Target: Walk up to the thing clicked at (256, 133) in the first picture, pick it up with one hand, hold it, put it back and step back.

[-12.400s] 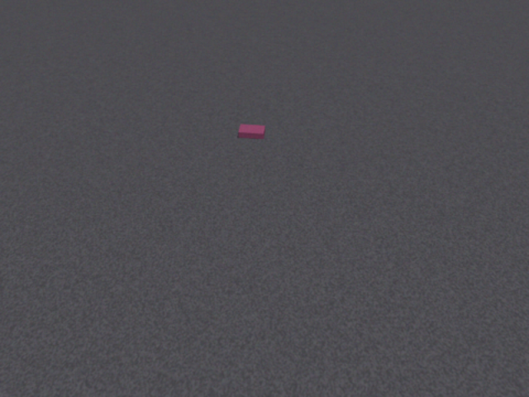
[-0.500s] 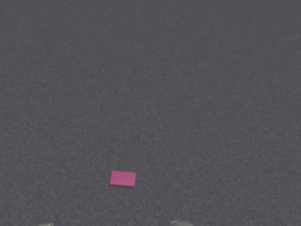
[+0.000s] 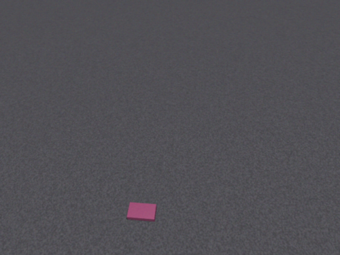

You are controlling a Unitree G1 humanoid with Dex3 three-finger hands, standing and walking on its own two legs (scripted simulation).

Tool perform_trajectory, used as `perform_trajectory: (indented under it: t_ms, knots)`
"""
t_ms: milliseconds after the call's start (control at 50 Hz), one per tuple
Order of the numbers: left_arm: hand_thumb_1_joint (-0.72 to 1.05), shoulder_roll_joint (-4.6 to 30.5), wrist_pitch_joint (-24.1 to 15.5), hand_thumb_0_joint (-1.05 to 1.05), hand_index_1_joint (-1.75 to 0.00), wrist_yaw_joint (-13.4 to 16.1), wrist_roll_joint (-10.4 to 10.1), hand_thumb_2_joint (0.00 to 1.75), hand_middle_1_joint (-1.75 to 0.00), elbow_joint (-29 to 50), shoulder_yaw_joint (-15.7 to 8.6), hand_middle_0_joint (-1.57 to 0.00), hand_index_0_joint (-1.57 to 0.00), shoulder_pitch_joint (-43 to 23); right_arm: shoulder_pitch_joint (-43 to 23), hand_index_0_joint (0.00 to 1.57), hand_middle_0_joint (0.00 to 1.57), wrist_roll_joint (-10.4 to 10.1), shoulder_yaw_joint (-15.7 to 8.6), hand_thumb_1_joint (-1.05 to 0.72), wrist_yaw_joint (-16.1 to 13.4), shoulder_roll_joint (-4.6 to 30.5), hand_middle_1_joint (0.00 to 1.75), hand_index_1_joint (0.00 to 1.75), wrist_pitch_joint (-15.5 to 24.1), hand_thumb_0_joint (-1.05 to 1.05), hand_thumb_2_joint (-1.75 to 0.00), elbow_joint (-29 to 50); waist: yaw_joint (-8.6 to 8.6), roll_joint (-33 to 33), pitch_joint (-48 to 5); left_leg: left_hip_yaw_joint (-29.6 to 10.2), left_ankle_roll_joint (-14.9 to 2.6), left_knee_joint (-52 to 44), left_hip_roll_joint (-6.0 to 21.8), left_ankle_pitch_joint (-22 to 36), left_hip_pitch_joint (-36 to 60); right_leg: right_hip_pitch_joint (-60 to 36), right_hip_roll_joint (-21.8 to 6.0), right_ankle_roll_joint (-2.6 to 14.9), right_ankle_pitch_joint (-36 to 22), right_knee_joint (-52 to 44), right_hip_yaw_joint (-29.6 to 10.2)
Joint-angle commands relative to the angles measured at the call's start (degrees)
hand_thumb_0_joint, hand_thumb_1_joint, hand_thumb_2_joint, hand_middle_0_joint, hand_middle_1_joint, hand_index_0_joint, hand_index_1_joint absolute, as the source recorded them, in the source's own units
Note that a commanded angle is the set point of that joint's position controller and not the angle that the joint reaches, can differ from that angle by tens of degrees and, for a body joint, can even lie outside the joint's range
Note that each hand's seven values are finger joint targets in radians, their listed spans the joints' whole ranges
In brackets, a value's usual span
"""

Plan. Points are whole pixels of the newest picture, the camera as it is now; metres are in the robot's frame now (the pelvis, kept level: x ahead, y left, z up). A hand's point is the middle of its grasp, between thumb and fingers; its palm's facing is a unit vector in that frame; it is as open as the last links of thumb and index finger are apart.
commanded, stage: walk up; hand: left
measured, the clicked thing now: (142, 211) +0.48 +0.22 -0.75
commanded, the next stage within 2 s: stand in 1.36 s
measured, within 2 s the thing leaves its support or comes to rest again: neither
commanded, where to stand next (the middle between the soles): +0.09 +0.00 m, yaw -1 degrees
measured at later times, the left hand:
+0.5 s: hand out of the picture +0.10 +0.27 -0.14, palm faces +0.03 -0.94 -0.34, open 7.4 cm
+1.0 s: hand out of the picture +0.11 +0.27 -0.15, palm faces -0.03 -0.95 -0.32, open 7.4 cm
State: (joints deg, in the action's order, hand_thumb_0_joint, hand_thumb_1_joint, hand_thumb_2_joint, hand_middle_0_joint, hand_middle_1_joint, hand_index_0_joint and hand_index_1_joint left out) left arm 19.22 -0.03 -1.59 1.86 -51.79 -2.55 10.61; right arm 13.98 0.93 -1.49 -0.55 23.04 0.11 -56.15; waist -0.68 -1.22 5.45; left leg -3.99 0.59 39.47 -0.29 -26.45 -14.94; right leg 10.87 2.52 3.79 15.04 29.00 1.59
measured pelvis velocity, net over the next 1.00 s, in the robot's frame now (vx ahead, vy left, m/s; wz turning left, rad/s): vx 0.02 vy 0.03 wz -0.02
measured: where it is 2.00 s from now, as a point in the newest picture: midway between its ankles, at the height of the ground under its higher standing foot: outside the picture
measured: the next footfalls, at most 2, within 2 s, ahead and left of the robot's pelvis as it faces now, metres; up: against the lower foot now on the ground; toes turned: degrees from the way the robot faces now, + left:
left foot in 0.04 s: +0.05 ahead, +0.13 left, +0.00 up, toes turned -2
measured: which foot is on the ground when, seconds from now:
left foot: up 0.00-0.02, down 0.04-1.00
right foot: down 0.00-1.00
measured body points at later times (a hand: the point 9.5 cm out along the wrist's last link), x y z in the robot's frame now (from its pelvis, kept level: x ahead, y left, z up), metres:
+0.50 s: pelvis +0.02 +0.01 +0.01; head +0.02 +0.01 +0.46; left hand +0.09 +0.32 -0.12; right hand +0.12 -0.28 -0.11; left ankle +0.01 +0.13 -0.74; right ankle +0.01 -0.08 -0.74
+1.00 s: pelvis +0.02 +0.03 +0.01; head +0.03 +0.03 +0.46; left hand +0.11 +0.32 -0.12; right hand +0.09 -0.28 -0.12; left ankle +0.01 +0.13 -0.74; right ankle +0.01 -0.08 -0.74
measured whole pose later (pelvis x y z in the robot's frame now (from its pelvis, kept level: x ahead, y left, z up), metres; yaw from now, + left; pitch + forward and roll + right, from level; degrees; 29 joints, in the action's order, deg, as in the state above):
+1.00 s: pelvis +0.02 +0.03 +0.01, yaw -1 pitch -3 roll +0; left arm 19.3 -0.6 -0.4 0.6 -65.0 -0.8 5.5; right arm 7.0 1.0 -0.3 0.1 19.7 1.4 -63.7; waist 0.3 0.4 3.0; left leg -0.3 -0.9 18.1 -0.9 -10.9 -4.6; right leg 4.3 1.4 0.9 10.1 17.0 -0.5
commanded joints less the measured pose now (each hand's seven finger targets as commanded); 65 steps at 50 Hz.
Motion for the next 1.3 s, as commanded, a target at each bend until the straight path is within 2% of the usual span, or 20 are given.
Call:
perform_trajectory:
  t_ms: [0, 20, 40, 60, 80, 100, 120, 140, 180, 220, 280, 360, 480, 640, 880, 1020, 1140, 1280]
  knots:
    - [0.9, 15.22, -0.62, 0.0, -0.3, 0.7, -1.14, 0.9, -0.3, 4.05, -3.61, -0.2, -0.2, -4.53, 1.06, 0.2, 0.2, 0.37, -2.5, -0.9, -0.86, 8.87, 0.3, 0.3, 2.72, 0.0, -0.9, 2.66, 1.21, 6.59, -5.42, 2.36, -1.63, -17.14, 0.33, 11.0, 6.71, 1.05, -14.82, 4.94, -4.97, -7.59, -14.03]
    - [0.9, 13.61, -0.59, 0.0, -0.3, 0.65, -1.52, 0.9, -0.3, 4.09, -2.95, -0.2, -0.2, -4.98, 1.78, 0.2, 0.2, 0.58, -2.69, -0.9, -0.96, 9.23, 0.3, 0.3, 3.05, 0.0, -0.9, 2.2, 1.96, 4.6, -6.4, -0.65, -2.11, -20.78, 1.61, 18.09, 11.4, 3.17, -13.62, 2.77, -7.8, -5.67, -12.6]
    - [0.9, 11.67, -0.8, 0.0, -0.3, 0.62, -2.01, 0.9, -0.3, 3.93, -2.09, -0.2, -0.2, -4.5, 0.97, 0.2, 0.2, 0.9, -3.12, -0.9, -1.13, 11.0, 0.3, 0.3, 3.44, 0.0, -0.9, 2.73, 1.48, -0.16, -7.9, -7.83, -3.64, -22.28, 6.93, 20.62, 14.42, 5.64, -10.87, 0.21, -9.43, -2.27, -10.34]
    - [0.9, 10.51, -0.9, 0.0, -0.3, 0.67, -2.62, 0.9, -0.3, 3.2, -1.85, -0.2, -0.2, -3.68, -2.05, 0.2, 0.2, 1.04, -3.07, -0.9, -1.16, 12.53, 0.3, 0.3, 3.8, 0.0, -0.9, 3.73, -0.17, -3.73, -8.26, -14.54, -5.97, -23.88, 12.49, 22.71, 12.41, 5.28, -6.08, -1.84, -5.31, -0.03, -6.9]
    - [0.9, 11.28, -0.58, 0.0, -0.3, 0.84, -2.65, 0.9, -0.3, 1.09, -2.2, -0.2, -0.2, -2.26, -5.92, 0.2, 0.2, 0.65, -2.83, -0.9, -0.9, 13.24, 0.3, 0.3, 3.69, 0.0, -0.9, 4.42, -1.79, -3.2, -7.05, -14.98, -8.76, -22.14, 14.77, 15.96, 6.63, 1.49, -4.69, -2.23, 4.59, -2.35, -5.25]
    - [0.9, 12.45, -0.77, 0.0, -0.3, 0.96, -2.09, 0.9, -0.3, -0.28, -2.35, -0.2, -0.2, -1.92, -7.02, 0.2, 0.2, 0.23, -2.51, -0.9, -0.47, 12.74, 0.3, 0.3, 3.35, 0.0, -0.9, 3.95, -2.09, -2.11, -5.44, -11.1, -8.32, -20.74, 12.91, 12.49, 1.21, -4.36, -5.62, -1.8, 6.33, -6.06, -6.01]
    - [0.9, 13.14, -1.32, 0.0, -0.3, 0.97, -1.48, 0.9, -0.3, -0.58, -2.38, -0.2, -0.2, -2.22, -6.85, 0.2, 0.2, 0.03, -1.94, -0.9, -0.24, 11.01, 0.3, 0.3, 3.06, 0.0, -0.9, 3.55, -1.83, -0.98, -5.6, -6.98, -5.7, -19.28, 9.54, 14.23, 1.27, -6.66, -7.32, -1.03, 2.17, -9.5, -8.21]
    - [0.9, 13.63, -1.69, 0.0, -0.3, 0.88, -1.28, 0.9, -0.3, -0.87, -2.44, -0.2, -0.2, -3.57, -6.19, 0.2, 0.2, -0.08, -1.52, -0.9, -0.19, 9.7, 0.3, 0.3, 2.88, 0.0, -0.9, 3.31, -0.86, -1.03, -4.51, -3.79, -3.7, -18.46, 6.2, 15.38, 1.85, -5.37, -8.82, -0.11, -1.38, -10.69, -10.7]
    - [0.9, 14.71, -1.96, 0.0, -0.3, 1.02, -1.39, 0.9, -0.3, -1.94, -2.45, -0.2, -0.2, -4.58, -5.17, 0.2, 0.2, -0.03, -1.35, -0.9, -0.25, 9.36, 0.3, 0.3, 2.86, 0.0, -0.9, 2.51, 0.12, -1.5, -2.58, -2.88, -2.54, -18.88, 4.74, 13.89, 2.39, -2.86, -10.27, 0.63, -3.37, -11.14, -11.63]
    - [0.9, 14.01, -1.93, 0.0, -0.3, 1.11, -1.6, 0.9, -0.3, -3.07, -2.06, -0.2, -0.2, -4.99, -5.74, 0.2, 0.2, -0.01, -1.29, -0.9, -0.15, 9.61, 0.3, 0.3, 2.89, 0.0, -0.9, 1.67, 0.25, -1.37, -2.12, -3.35, -2.9, -19.54, 5.21, 14.46, 4.19, -1.24, -9.99, 0.38, -3.26, -11.97, -10.99]
    - [0.9, 13.59, -2.17, 0.0, -0.3, 1.17, -1.49, 0.9, -0.3, -4.5, -1.81, -0.2, -0.2, -5.26, -6.49, 0.2, 0.2, -0.23, -1.26, -0.9, -0.11, 9.75, 0.3, 0.3, 3.01, 0.0, -0.9, 1.23, 0.29, 0.69, -3.18, -3.49, -3.45, -19.86, 6.25, 17.9, 5.68, -2.71, -9.27, -0.25, -6.89, -12.54, -9.6]
    - [0.9, 12.87, -2.24, 0.0, -0.3, 1.32, -1.77, 0.9, -0.3, -6.03, -1.63, -0.2, -0.2, -5.43, -7.22, 0.2, 0.2, -0.44, -1.11, -0.9, -0.27, 9.51, 0.3, 0.3, 3.11, 0.0, -0.9, 0.46, 0.16, 2.06, -6.03, -3.2, -3.19, -20.01, 6.84, 23.78, 7.97, -5.29, -9.07, -0.99, -12.65, -12.01, -8.46]
    - [0.9, 12.58, -2.09, 0.0, -0.3, 1.53, -1.81, 0.9, -0.3, -7.51, -1.25, -0.2, -0.2, -6.4, -9.07, 0.2, 0.2, -0.24, -1.18, -0.9, -0.32, 9.49, 0.3, 0.3, 2.99, 0.0, -0.9, -0.68, 0.01, 1.71, -7.56, -2.85, -3.03, -21.22, 7.47, 27.51, 9.51, -7.23, -9.1, -1.5, -15.89, -12.02, -7.59]
    - [0.9, 12.67, -1.88, 0.0, -0.3, 1.78, -1.64, 0.9, -0.3, -8.77, -1.03, -0.2, -0.2, -7.36, -10.1, 0.2, 0.2, -0.17, -1.18, -0.9, -0.29, 9.07, 0.3, 0.3, 2.73, 0.0, -0.9, -1.81, 0.15, 1.51, -7.6, -2.14, -2.73, -22.3, 7.6, 28.28, 10.08, -7.94, -9.16, -1.96, -16.35, -12.74, -7.24]
    - [0.9, 12.44, -1.76, 0.0, -0.3, 1.82, -1.3, 0.9, -0.3, -9.67, -0.7, -0.2, -0.2, -8.11, -10.2, 0.2, 0.2, -0.06, -1.31, -0.9, -0.25, 8.95, 0.3, 0.3, 2.65, 0.0, -0.9, -3.33, 0.55, 0.66, -7.1, -2.16, -2.73, -24.21, 7.43, 23.67, 9.34, -8.32, -8.94, -1.98, -13.23, -13.84, -7.6]
    - [0.9, 12.1, -1.57, 0.0, -0.3, 1.81, -1.43, 0.9, -0.3, -10.2, -0.54, -0.2, -0.2, -8.14, -9.9, 0.2, 0.2, -0.06, -1.33, -0.9, -0.29, 8.94, 0.3, 0.3, 2.79, 0.0, -0.9, -4.04, 0.48, 0.54, -6.3, -2.28, -2.61, -25.09, 7.44, 24.27, 9.39, -7.42, -8.71, -2.12, -13.53, -13.34, -7.71]
    - [0.9, 12.14, -1.56, 0.0, -0.3, 1.79, -1.35, 0.9, -0.3, -10.11, -0.57, -0.2, -0.2, -8.02, -9.27, 0.2, 0.2, -0.13, -1.41, -0.9, -0.36, 9.11, 0.3, 0.3, 2.81, 0.0, -0.9, -4.31, 0.64, 0.99, -7.92, -1.88, -2.68, -24.86, 7.56, 25.25, 10.56, -7.97, -8.75, -2.01, -14.01, -12.68, -7.67]
    - [0.9, 12.04, -1.56, 0.0, -0.3, 1.89, -1.35, 0.9, -0.3, -10.21, -0.52, -0.2, -0.2, -7.71, -9.63, 0.2, 0.2, -0.2, -1.33, -0.9, -0.3, 8.77, 0.3, 0.3, 2.61, 0.0, -0.9, -4.17, 0.58, 1.26, -6.15, -1.64, -2.57, -24.61, 7.09, 24.54, 10.21, -6.91, -8.83, -2.23, -14.14, -13.45, -7.86]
